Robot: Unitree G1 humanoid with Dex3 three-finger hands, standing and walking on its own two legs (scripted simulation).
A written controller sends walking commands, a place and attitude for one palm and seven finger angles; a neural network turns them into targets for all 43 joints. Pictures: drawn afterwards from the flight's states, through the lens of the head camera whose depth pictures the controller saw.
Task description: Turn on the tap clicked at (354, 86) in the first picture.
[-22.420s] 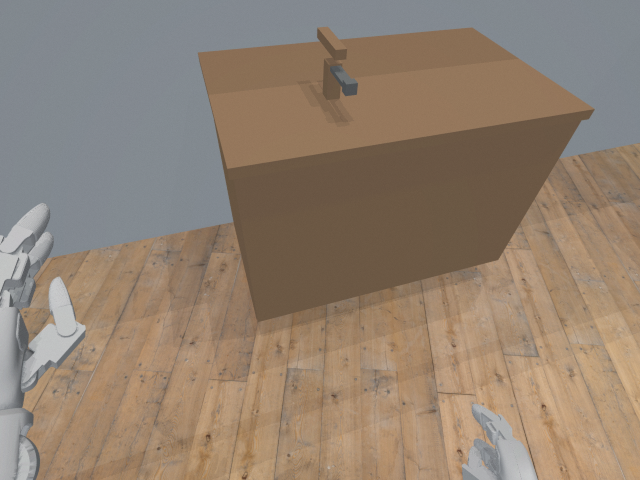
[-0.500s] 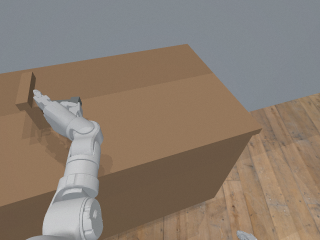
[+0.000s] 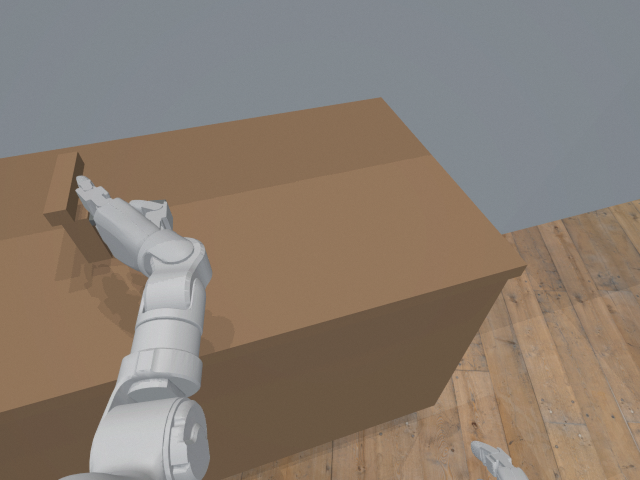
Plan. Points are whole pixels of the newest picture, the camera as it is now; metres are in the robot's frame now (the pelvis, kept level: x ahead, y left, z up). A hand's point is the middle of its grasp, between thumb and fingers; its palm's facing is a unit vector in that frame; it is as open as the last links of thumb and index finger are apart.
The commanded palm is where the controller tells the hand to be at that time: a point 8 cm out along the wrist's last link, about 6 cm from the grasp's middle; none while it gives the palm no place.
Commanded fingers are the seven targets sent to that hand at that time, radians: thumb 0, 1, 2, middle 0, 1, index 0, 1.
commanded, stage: lift the hand up off the lever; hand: left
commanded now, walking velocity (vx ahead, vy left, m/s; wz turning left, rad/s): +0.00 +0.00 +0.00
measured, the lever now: (158, 212) +0.47 +0.27 +0.07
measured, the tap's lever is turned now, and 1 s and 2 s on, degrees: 77 77 77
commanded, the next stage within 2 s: draw the hand back beside the body in 0.60 s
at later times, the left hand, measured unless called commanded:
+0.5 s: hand (150, 209) +0.39 +0.23 +0.16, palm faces +0.83 -0.56 -0.04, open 7.9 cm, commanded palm +0.34 +0.23 +0.15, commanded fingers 0.00 0.90 0.90 -0.15 -0.15 -0.15 -0.15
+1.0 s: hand (158, 246) +0.34 +0.21 +0.15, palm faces +0.35 -0.93 -0.13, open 7.8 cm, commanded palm +0.30 +0.25 +0.16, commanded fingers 0.00 0.90 0.90 -0.17 -0.20 -0.17 -0.20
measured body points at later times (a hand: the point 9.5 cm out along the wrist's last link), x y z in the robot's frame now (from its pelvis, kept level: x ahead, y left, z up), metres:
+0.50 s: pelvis +0.00 -0.01 +0.01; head -0.01 -0.02 +0.46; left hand +0.34 +0.26 +0.16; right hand +0.18 -0.24 -0.10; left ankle +0.02 +0.14 -0.72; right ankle -0.03 -0.08 -0.72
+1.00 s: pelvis +0.00 +0.00 +0.01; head -0.03 -0.01 +0.46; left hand +0.32 +0.25 +0.16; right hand +0.15 -0.24 -0.08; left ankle +0.02 +0.14 -0.72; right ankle -0.03 -0.08 -0.72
